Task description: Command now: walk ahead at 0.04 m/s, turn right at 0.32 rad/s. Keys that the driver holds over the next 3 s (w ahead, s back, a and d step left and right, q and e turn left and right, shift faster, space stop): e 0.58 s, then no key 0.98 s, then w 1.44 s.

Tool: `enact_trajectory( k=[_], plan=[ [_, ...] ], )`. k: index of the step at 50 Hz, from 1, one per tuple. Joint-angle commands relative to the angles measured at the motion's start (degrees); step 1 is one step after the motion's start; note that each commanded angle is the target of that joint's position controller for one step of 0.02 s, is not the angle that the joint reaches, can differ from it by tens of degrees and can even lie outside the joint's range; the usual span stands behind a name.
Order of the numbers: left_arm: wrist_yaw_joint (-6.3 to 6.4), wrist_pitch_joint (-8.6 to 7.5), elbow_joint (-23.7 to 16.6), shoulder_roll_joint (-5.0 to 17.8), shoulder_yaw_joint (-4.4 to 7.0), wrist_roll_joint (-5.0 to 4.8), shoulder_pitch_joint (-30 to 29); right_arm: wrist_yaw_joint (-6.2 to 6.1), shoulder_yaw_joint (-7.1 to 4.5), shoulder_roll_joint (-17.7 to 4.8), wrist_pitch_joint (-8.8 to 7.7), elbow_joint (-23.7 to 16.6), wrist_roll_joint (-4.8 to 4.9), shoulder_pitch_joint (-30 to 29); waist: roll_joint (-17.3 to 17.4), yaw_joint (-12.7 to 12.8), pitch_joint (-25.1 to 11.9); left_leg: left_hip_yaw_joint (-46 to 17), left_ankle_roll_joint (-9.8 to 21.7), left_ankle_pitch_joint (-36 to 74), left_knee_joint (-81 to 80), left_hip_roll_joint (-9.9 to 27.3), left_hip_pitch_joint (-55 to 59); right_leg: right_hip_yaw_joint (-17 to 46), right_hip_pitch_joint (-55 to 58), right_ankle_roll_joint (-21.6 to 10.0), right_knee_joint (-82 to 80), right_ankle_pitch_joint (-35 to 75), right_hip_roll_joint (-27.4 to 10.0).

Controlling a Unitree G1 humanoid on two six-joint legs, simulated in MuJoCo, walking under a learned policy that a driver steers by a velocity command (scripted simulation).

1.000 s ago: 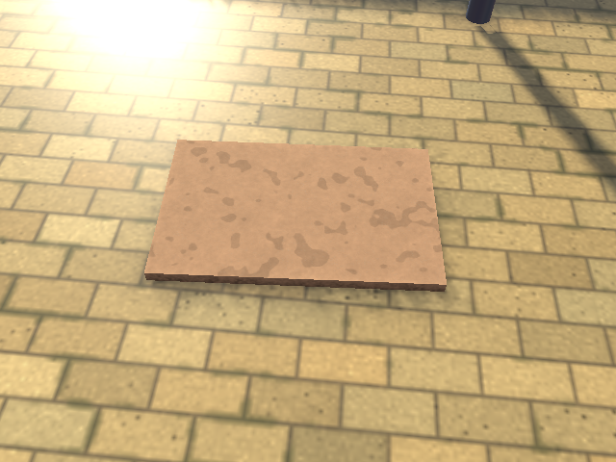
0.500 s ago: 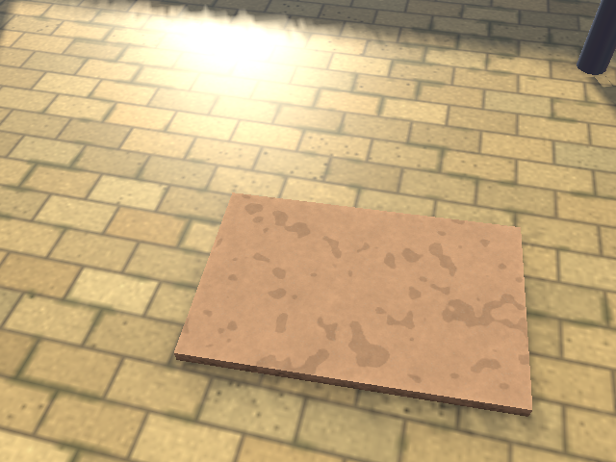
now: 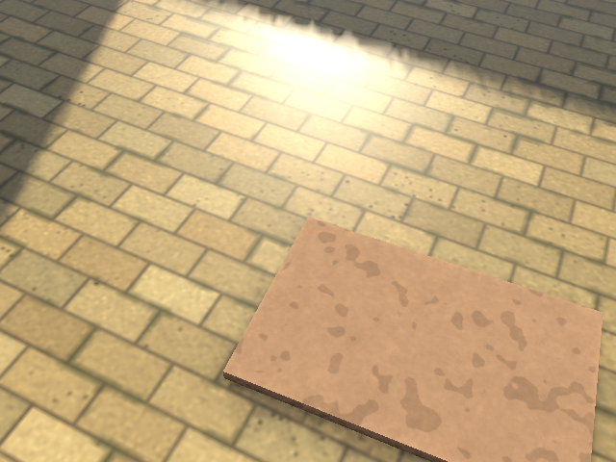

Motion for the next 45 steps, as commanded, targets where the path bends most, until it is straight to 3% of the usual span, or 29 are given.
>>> enact_trajectory(
  k=[1,2,3,5,8,11,13,14,15,16,17,18,19,21,24,26,27,29,34,37,39,40,41,42,43,44,45],
  plan=[
    [0.07,1.68,-3.46,4.61,1.91,0.40,0.63,-1.47,-2.23,-9.19,-0.41,-2.32,0.34,1.47,8.88,-1.60,-2.25,-10.76,8.99,15.60,-11.11,16.51,5.00,2.15,-7.02,-1.26,16.35,-3.11,0.04],
    [0.09,1.82,-2.99,4.26,2.01,1.08,2.26,-1.66,-2.29,-8.81,-0.46,-2.72,0.27,0.83,8.03,-1.08,-2.21,-8.71,9.11,19.56,-10.21,15.63,5.73,1.80,-7.97,-1.04,17.19,-2.57,0.21],
    [0.09,1.89,-3.07,3.96,2.06,1.16,2.37,-1.82,-2.28,-8.55,-0.54,-2.54,0.21,1.09,7.79,-1.16,-2.82,-7.34,9.26,21.47,-9.36,15.45,6.78,1.36,-8.06,-0.65,16.75,-2.03,0.20],
    [0.37,1.78,-4.18,3.19,1.73,0.77,0.91,-2.08,-2.22,-8.23,-0.50,-1.92,0.19,2.51,8.90,-1.97,-3.87,-5.69,9.93,22.30,-8.54,15.36,8.50,0.79,-7.48,0.02,13.15,-1.74,0.19],
    [0.15,2.17,-5.95,3.05,1.43,0.44,-1.48,-2.00,-2.84,-9.57,-0.15,-1.30,-0.01,3.14,10.23,-3.26,-4.78,-4.65,10.00,18.68,-7.71,16.22,8.23,-0.73,-4.11,0.00,6.42,-0.96,0.41],
    [0.23,2.30,-7.57,3.56,1.50,0.30,-1.80,-1.63,-3.69,-11.34,0.13,-0.70,0.23,3.14,10.07,-2.89,-5.58,-4.49,8.73,15.74,-6.03,17.56,6.59,-2.02,-0.16,-1.08,1.26,-0.55,0.84],
    [0.11,1.95,-7.31,3.35,1.54,0.47,0.80,-1.53,-4.19,-12.21,0.63,-0.88,0.47,1.41,8.30,-0.71,-5.48,-2.04,5.50,11.35,-2.25,16.63,3.09,-3.66,6.16,-2.64,-8.87,6.28,1.85],
    [0.03,1.55,-7.49,4.72,1.78,1.04,0.93,-1.15,-4.41,-12.10,1.01,-0.14,0.32,2.41,4.85,-0.29,-4.40,0.10,2.49,5.95,2.11,15.55,-0.80,-0.59,9.53,-3.49,-15.95,9.50,1.43],
    [0.30,0.91,-8.19,9.17,2.73,1.86,0.66,-0.59,-4.08,-9.27,1.56,-0.44,-0.03,4.95,-8.06,-1.60,-3.23,5.99,-1.96,-6.77,15.20,9.77,-8.85,15.11,12.24,-5.64,-24.67,12.35,-9.03],
    [0.41,0.76,-8.98,16.25,4.46,1.06,2.55,-1.25,-3.57,-8.09,1.93,-4.95,-0.01,-1.13,-18.74,0.93,1.05,6.17,-4.58,-24.63,21.55,-1.15,-21.23,33.02,9.95,-12.92,-27.18,28.42,-21.61],
    [1.05,0.55,-7.65,14.35,4.34,1.38,5.36,-1.54,-3.56,-9.05,2.45,-4.99,-0.48,-4.34,-10.44,1.71,1.61,-1.39,-4.17,-23.08,29.40,0.94,-20.50,29.41,8.84,-14.65,-26.21,30.79,-19.86],
    [1.47,0.35,-7.86,12.04,3.70,1.12,2.72,-1.11,-3.56,-8.58,2.60,-3.93,0.25,-2.13,-7.55,-0.75,1.48,-3.29,-3.77,-18.17,30.75,1.36,-20.32,24.46,8.41,-13.62,-25.35,28.39,-15.98],
    [1.59,0.57,-8.77,10.65,3.41,1.02,-1.14,-0.64,-3.63,-8.88,2.19,-2.49,0.88,-0.25,-5.78,-2.69,1.98,-4.19,-3.30,-13.35,30.67,1.63,-19.76,20.99,8.17,-11.53,-25.23,25.42,-12.32],
    [1.62,0.36,-10.34,9.01,3.02,0.28,-4.11,0.03,-3.94,-9.95,1.87,-0.81,-0.56,1.76,-5.56,-3.39,-1.30,-4.36,-2.95,-8.08,33.13,0.66,-19.40,18.44,11.48,-10.78,-24.14,31.25,-9.58],
    [1.44,0.08,-9.99,9.73,3.13,-0.13,-1.94,0.21,-3.69,-8.77,2.07,-0.79,-0.18,1.67,-2.40,-3.15,-3.69,-5.20,-3.83,-6.16,33.60,-0.01,-19.63,19.27,14.36,-11.20,-22.64,35.32,-9.53],
    [1.35,0.41,-9.78,10.80,3.44,0.07,-0.93,0.18,-3.68,-8.86,2.17,-0.77,-0.01,1.86,-4.07,-2.88,-3.45,-5.80,-4.39,-6.25,31.14,0.12,-19.26,20.21,14.49,-11.43,-22.31,32.81,-8.95],
    [1.00,0.76,-9.85,11.06,3.54,0.76,-0.53,0.48,-3.49,-8.82,2.31,-0.97,0.11,1.59,-5.50,-2.50,-3.84,-5.43,-4.53,-6.96,29.51,-0.10,-18.52,20.80,14.43,-11.95,-22.21,30.58,-8.53],
    [0.88,1.22,-9.65,11.64,3.86,1.03,0.62,0.50,-3.43,-9.21,2.16,-2.40,0.26,-0.88,-5.70,-1.23,-2.74,-5.73,-4.61,-8.50,27.15,-0.57,-18.47,23.36,13.69,-12.48,-22.08,26.99,-8.72],
    [0.76,1.32,-9.54,11.50,3.63,1.69,0.01,0.14,-2.82,-8.64,1.62,-2.85,0.79,-0.50,-6.32,-0.68,-3.48,-5.08,-3.34,-11.33,20.04,-1.38,-11.11,25.10,10.84,-12.60,-20.95,27.70,-8.57],
    [0.62,1.58,-9.32,11.45,3.36,1.82,-1.96,-0.18,-2.61,-8.65,1.28,-2.69,1.39,1.43,-6.94,-1.49,-4.03,-4.22,-1.92,-12.60,13.24,-2.57,-3.86,26.36,8.48,-11.35,-19.90,30.93,-8.18],
    [0.83,1.81,-8.92,11.00,2.99,1.30,-3.91,-0.55,-2.29,-7.75,0.85,-1.57,1.48,5.00,-5.94,-3.90,-3.94,-3.39,-0.73,-6.85,1.05,-3.02,3.90,26.25,6.19,-8.94,-18.12,30.61,-6.66],
    [1.03,1.78,-8.78,10.17,2.61,1.01,-4.15,-0.88,-2.23,-7.94,0.34,-1.06,1.06,6.52,-4.38,-4.69,-3.69,-5.06,-0.05,-0.66,-7.36,-1.28,9.48,25.67,3.12,-6.40,-16.73,25.97,-4.93],
    [1.04,1.43,-8.90,7.20,1.74,0.90,-2.40,-1.38,-2.60,-11.25,-0.29,-1.47,-0.09,5.87,3.76,-3.06,-3.87,-15.11,1.60,-1.68,-13.38,7.98,12.87,21.13,-0.58,-3.19,-10.70,16.05,-0.60],
    [1.17,1.12,-9.11,5.96,1.39,0.27,-0.18,-1.13,-2.88,-15.33,-0.50,-3.10,-0.19,1.61,11.59,-0.53,-2.92,-27.62,6.36,10.48,-15.17,18.85,11.87,11.68,-5.92,-1.10,-5.85,1.14,8.35],
    [1.53,1.56,-7.83,9.59,2.29,1.20,-1.28,-0.70,-2.53,-13.29,-0.60,-2.44,-0.02,1.71,9.58,-2.20,-3.58,-26.96,11.45,13.43,-12.56,21.20,5.21,9.58,-0.44,-0.59,2.11,-6.33,6.10],
    [1.35,1.85,-7.10,9.45,2.37,0.96,-1.68,-0.24,-1.68,-10.25,-0.89,-2.48,0.45,0.14,7.45,-1.44,-2.09,-23.49,11.39,13.21,-12.70,17.88,3.57,9.96,0.74,-0.32,4.99,-4.16,5.51],
    [1.09,2.04,-6.27,8.33,2.21,0.94,-1.98,-0.07,-1.26,-9.04,-0.97,-2.16,0.55,-1.38,7.62,-1.01,-0.59,-19.17,9.77,12.39,-12.38,14.38,2.45,9.79,1.28,0.22,6.19,-1.39,5.21]
  ],
)
Next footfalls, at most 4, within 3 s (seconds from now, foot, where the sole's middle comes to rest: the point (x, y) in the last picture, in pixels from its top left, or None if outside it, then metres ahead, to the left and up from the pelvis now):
0.30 right None -0.01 -0.10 -0.78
0.82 left None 0.05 0.09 -0.78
1.10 right None -0.08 -0.10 -0.78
2.30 right None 0.31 -0.19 -0.78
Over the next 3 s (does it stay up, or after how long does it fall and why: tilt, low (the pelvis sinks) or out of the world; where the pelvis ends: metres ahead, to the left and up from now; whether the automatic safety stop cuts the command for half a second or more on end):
stays up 0.57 -0.19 0.02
